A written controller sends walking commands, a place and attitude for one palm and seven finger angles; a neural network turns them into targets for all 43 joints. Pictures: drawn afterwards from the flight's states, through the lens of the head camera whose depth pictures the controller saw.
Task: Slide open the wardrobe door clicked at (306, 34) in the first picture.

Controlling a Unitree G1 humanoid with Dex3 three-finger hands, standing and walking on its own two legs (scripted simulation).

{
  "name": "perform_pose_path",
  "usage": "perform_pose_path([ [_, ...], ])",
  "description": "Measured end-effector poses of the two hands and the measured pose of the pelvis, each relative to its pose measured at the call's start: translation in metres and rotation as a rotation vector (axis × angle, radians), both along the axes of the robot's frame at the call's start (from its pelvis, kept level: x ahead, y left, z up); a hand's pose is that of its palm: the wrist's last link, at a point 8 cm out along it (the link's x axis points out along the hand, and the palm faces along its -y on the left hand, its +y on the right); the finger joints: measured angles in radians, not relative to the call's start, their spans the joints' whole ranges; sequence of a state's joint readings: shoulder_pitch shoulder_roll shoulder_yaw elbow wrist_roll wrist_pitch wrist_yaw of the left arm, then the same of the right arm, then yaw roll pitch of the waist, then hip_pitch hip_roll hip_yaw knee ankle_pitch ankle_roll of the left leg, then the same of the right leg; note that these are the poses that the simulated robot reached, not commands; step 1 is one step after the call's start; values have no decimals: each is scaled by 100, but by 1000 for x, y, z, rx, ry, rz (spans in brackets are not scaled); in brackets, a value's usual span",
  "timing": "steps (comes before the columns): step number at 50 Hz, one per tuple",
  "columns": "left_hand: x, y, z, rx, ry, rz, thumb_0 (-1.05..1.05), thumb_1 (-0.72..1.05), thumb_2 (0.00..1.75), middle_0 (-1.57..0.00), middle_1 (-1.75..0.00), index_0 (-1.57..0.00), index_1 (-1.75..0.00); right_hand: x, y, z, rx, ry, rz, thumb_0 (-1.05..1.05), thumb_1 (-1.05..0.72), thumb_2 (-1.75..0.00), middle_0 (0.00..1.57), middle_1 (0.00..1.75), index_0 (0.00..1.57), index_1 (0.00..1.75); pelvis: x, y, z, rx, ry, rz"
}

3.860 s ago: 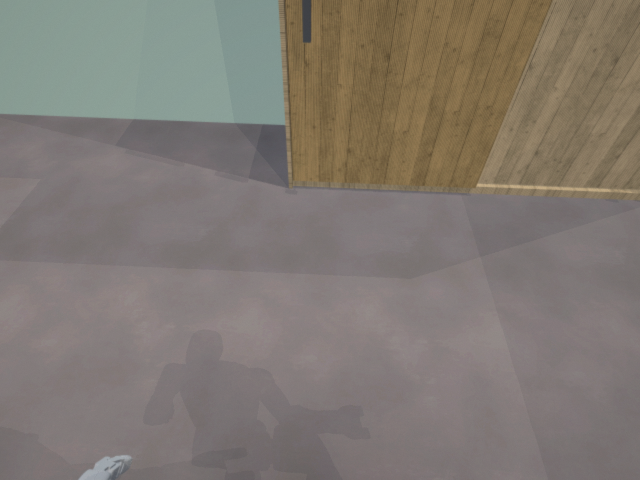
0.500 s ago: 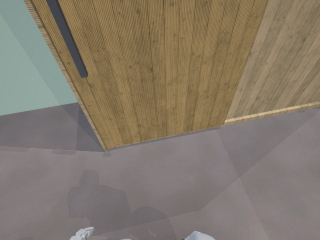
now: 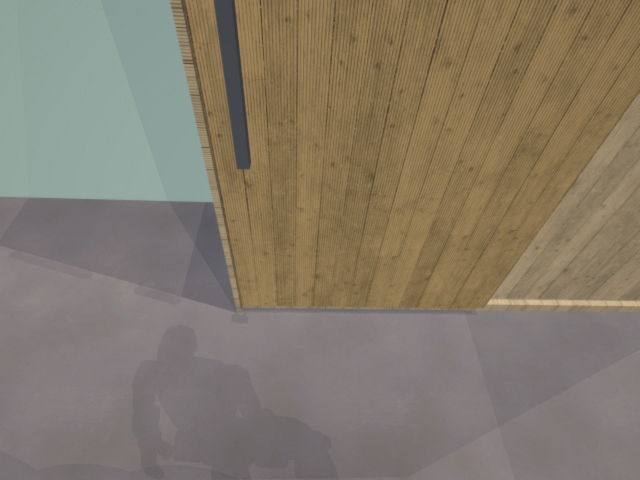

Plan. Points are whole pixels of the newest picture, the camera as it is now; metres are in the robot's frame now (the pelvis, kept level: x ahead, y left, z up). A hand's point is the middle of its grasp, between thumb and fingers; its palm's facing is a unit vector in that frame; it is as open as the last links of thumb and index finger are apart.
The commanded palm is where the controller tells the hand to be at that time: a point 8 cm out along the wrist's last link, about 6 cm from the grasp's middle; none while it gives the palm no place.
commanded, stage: take the last steps up to it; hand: left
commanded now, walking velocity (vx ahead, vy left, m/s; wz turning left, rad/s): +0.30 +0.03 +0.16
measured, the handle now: (236, 85) +0.74 +0.22 +0.11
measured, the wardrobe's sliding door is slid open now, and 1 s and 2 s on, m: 0.00 0.00 0.00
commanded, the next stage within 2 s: come to a stop and stand still in 0.94 s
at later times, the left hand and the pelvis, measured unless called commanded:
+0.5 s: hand out of the picture -0.03 +0.12 -0.16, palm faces +0.20 -0.97 -0.16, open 7.4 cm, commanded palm none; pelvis +0.07 -0.02 +0.01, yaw +6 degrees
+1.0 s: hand (168, 380) +0.28 +0.26 -0.16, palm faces +0.12 -0.97 -0.22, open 7.4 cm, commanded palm none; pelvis +0.21 +0.06 +0.00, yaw +4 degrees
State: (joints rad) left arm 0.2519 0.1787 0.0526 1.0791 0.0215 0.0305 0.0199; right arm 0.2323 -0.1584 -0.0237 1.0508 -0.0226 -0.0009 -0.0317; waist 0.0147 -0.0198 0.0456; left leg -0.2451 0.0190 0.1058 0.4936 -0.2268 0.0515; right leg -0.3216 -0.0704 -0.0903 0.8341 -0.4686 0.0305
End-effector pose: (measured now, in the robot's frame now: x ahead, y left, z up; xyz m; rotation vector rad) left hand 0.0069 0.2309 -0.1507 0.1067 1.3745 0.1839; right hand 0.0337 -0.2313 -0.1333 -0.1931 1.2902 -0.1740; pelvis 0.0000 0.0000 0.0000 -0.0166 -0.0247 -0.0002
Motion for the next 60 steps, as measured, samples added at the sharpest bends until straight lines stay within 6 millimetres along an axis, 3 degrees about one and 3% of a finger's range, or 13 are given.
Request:
perform_pose_path([
  [5, -9, -3, 11, 19, 23, -7, 1, 92, 90, -20, -30, -19, -30, -3, -4, -4, 33, 5, -5, 0, -93, -90, 20, 30, 20, 30, 2, -5, 3, 6, 4, 12],
  [11, 2, -22, 13, 53, -44, 3, 1, 91, 90, -20, -30, -19, -30, -17, -18, -25, 88, 62, -18, 0, -91, -90, 20, 30, 20, 30, 11, -26, -5, 34, -8, 37],
  [15, -8, -39, 20, 54, -63, 73, 1, 91, 89, -20, -30, -20, -30, -6, -26, -24, 107, 111, 21, 0, -91, -90, 20, 30, 20, 30, 23, -32, 0, 35, -15, 61],
  [24, -45, -67, 24, -37, 125, 147, 1, 91, 89, -20, -30, -20, -30, 74, -21, -5, 89, 28, 65, 0, -91, -90, 19, 30, 19, 30, 60, -22, 10, 33, 6, 92],
  [29, -49, -60, 19, -77, 209, 210, 1, 91, 89, -20, -30, -20, -30, 136, 7, -5, 74, 7, 146, 0, -91, -90, 19, 30, 19, 30, 89, 1, 4, 14, 21, 115],
  [33, -40, -37, 4, -104, 276, 236, 1, 91, 89, -20, -30, -20, -30, 194, 43, -11, 58, -68, 198, 0, -91, -90, 19, 30, 19, 30, 120, 30, -12, -3, 26, 116],
  [35, -25, -19, -3, -106, 297, 222, 1, 91, 89, -20, -30, -20, -30, 214, 59, -12, 51, -114, 197, 0, -91, -90, 19, 30, 19, 30, 130, 41, -16, 5, 19, 111],
  [38, 19, 12, -5, -76, 249, 171, 1, 91, 89, -20, -30, -20, -30, 223, 75, -6, 55, -140, 157, 0, -91, -90, 20, 30, 20, 30, 145, 52, -11, 9, 3, 84],
  [46, 188, 74, 10, 29, -78, 56, 1, 92, 90, -20, -30, -19, -30, 217, 69, 4, 19, -92, 64, -3, -95, -90, 20, 30, 20, 30, 187, 65, 3, 31, 0, 67],
  [50, 259, 77, 22, 54, -197, 8, 1, 92, 90, -20, -30, -19, -30, 199, 71, -7, 50, 8, 30, -2, -93, -90, 20, 30, 20, 30, 209, 64, 2, 41, -4, 68],
  [54, 311, 66, 28, 69, -251, -50, 0, 92, 90, -20, -30, -19, -30, 184, 71, -21, 93, 104, -19, -1, -92, -90, 20, 30, 20, 30, 233, 57, -3, 48, -9, 59],
  [57, 334, 52, 24, 79, -267, -74, 0, 92, 90, -20, -30, -19, -30, 180, 69, -34, 120, 167, -48, 0, -91, -90, 20, 30, 20, 30, 250, 48, -10, 43, -12, 53],
  [60, 339, 38, 23, 61, -245, -80, 0, 91, 90, -20, -30, -19, -30, 185, 68, -34, 126, 200, -62, 0, -91, -90, 20, 30, 20, 30, 258, 45, -8, 27, -11, 71],
])
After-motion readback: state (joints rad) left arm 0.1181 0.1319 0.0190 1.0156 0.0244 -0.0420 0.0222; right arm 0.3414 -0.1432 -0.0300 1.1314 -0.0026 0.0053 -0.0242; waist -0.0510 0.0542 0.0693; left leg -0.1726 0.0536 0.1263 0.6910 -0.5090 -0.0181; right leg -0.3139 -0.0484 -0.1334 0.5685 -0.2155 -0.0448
